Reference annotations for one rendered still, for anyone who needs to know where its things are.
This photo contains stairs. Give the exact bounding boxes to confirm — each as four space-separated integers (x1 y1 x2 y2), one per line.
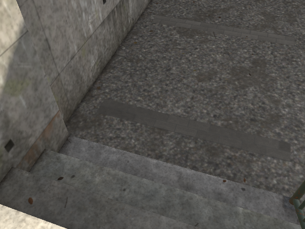
0 135 302 229

